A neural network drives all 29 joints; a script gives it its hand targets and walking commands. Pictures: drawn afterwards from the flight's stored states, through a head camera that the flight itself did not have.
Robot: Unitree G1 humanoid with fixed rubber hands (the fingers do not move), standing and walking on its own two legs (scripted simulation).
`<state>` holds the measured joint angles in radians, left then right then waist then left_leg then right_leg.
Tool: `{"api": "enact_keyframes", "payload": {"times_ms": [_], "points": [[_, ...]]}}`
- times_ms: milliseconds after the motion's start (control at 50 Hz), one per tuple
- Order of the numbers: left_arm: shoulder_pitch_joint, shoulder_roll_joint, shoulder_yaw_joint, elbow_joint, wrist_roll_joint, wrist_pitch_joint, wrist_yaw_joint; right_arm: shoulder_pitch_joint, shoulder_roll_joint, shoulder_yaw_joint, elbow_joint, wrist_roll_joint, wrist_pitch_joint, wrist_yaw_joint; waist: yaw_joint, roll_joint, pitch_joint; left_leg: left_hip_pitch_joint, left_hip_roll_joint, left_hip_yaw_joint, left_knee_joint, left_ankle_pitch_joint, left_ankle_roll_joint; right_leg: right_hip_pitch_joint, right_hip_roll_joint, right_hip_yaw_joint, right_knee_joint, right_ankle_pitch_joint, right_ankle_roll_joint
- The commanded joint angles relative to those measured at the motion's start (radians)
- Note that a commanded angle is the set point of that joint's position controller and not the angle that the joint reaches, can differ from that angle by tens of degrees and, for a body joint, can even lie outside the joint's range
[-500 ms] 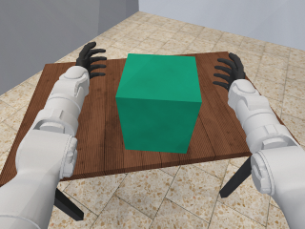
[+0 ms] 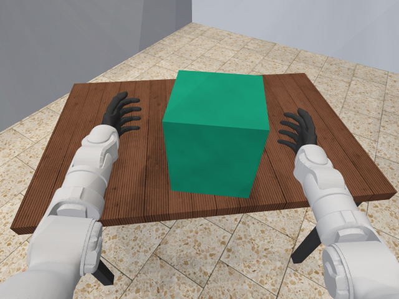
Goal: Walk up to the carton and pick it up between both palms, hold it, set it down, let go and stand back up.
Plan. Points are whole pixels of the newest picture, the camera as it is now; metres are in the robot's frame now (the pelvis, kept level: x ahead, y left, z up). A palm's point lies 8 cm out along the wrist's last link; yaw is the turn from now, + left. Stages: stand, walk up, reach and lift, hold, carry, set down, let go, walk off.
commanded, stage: set down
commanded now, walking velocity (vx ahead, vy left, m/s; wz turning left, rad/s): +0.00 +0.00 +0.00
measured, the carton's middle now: (214, 136) +0.49 -0.04 +0.04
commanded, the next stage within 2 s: none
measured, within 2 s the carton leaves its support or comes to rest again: neither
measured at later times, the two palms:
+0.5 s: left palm (103, 171) +0.35 +0.21 +0.08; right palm (309, 182) +0.31 -0.21 +0.07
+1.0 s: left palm (94, 213) +0.28 +0.22 +0.03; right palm (308, 224) +0.24 -0.20 +0.02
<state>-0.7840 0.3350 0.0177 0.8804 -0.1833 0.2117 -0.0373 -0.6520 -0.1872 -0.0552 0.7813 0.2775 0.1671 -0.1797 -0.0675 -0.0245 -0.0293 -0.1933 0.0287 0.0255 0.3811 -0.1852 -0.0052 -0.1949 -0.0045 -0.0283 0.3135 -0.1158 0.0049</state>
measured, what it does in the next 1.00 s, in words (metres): stands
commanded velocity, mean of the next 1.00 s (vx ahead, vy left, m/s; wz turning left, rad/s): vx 0.00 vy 0.00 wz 0.00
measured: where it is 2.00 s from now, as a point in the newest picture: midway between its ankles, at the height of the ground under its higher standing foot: outside the picture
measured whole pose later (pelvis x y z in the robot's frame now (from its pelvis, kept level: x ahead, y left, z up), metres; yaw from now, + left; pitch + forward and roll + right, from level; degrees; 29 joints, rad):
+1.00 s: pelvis +0.02 +0.00 +0.00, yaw +0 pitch -5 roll -1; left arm 0.05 0.28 0.02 0.22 -0.18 0.05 -0.06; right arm 0.19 -0.09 -0.03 0.13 0.16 0.00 -0.14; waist 0.00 0.00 0.08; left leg -0.04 0.02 0.03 0.35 -0.22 0.00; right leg -0.05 0.00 0.00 0.31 -0.17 0.01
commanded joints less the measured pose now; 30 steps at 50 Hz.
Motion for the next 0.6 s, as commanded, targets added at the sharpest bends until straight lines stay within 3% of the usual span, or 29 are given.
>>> {"api": "enact_keyframes", "payload": {"times_ms": [0,20,140,180,220,320,420,580], "points": [[-0.236,0.097,0.050,-0.257,0.026,-0.022,-0.001,-0.238,-0.113,-0.028,-0.238,-0.019,-0.046,0.006,0.000,0.077,-0.318,0.095,-0.024,0.001,-0.053,0.133,-0.017,0.188,0.046,-0.008,-0.001,0.127,-0.025],[-0.272,0.109,0.051,-0.291,0.021,-0.017,-0.003,-0.268,-0.116,-0.035,-0.269,-0.020,-0.047,0.003,-0.004,0.074,-0.331,0.090,-0.027,0.003,-0.048,0.145,-0.018,0.190,0.044,-0.001,-0.004,0.136,-0.025],[-0.071,0.090,0.092,-0.394,0.051,0.021,-0.020,-0.093,-0.086,-0.003,-0.364,-0.012,-0.040,0.005,0.019,0.035,-0.247,0.081,-0.030,0.011,-0.066,0.179,-0.011,0.254,0.045,0.013,-0.010,0.169,-0.016],[-0.026,0.089,0.096,-0.419,0.046,0.028,-0.026,-0.037,-0.086,0.006,-0.407,-0.010,-0.038,0.001,0.008,0.018,-0.230,0.070,-0.032,0.010,-0.072,0.168,-0.006,0.272,0.043,0.019,-0.008,0.180,-0.010],[0.029,0.093,0.109,-0.463,0.050,0.029,-0.035,0.007,-0.075,0.017,-0.467,-0.008,-0.042,-0.003,0.024,0.009,-0.217,0.068,-0.034,0.011,-0.075,0.190,0.001,0.294,0.040,0.029,-0.011,0.201,-0.006],[0.113,0.087,0.102,-0.574,0.050,0.021,-0.048,0.122,-0.064,0.011,-0.537,-0.015,-0.051,-0.004,0.016,0.049,-0.189,0.092,-0.034,0.012,-0.078,0.207,-0.008,0.296,0.034,0.037,-0.019,0.199,-0.010],[0.313,0.066,0.118,-0.693,0.067,-0.012,-0.059,0.320,-0.030,0.017,-0.641,-0.028,-0.097,-0.005,0.027,0.052,-0.170,0.130,-0.034,0.006,-0.072,0.277,-0.013,0.321,0.030,0.046,-0.030,0.253,-0.008],[0.454,0.066,0.086,-0.761,0.037,-0.075,-0.043,0.481,0.006,0.016,-0.733,-0.069,-0.126,0.014,0.038,0.059,-0.086,0.099,-0.028,0.000,-0.094,0.164,-0.012,0.276,0.016,0.055,-0.040,0.131,-0.021]]}}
